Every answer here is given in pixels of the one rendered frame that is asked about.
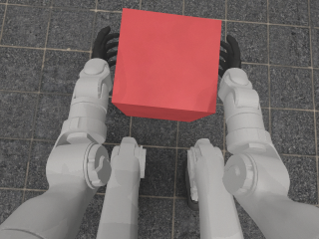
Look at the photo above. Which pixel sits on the robot right upper arm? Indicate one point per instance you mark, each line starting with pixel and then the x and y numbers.
pixel 260 184

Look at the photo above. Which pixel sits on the robot right shin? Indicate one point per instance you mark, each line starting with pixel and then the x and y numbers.
pixel 193 188

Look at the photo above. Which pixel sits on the robot right forearm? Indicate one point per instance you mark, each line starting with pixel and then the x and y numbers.
pixel 243 116

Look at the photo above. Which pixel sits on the left robot hand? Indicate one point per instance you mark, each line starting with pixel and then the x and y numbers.
pixel 101 48

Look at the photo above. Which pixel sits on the right robot hand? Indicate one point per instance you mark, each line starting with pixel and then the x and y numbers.
pixel 232 57

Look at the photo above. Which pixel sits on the carton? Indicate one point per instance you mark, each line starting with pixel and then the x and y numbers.
pixel 167 66

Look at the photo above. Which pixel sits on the robot right foot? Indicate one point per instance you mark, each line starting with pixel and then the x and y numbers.
pixel 192 204

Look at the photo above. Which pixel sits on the robot left upper arm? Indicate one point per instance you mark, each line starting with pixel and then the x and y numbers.
pixel 75 172

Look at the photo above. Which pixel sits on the robot left forearm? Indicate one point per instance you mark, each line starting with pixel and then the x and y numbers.
pixel 89 106

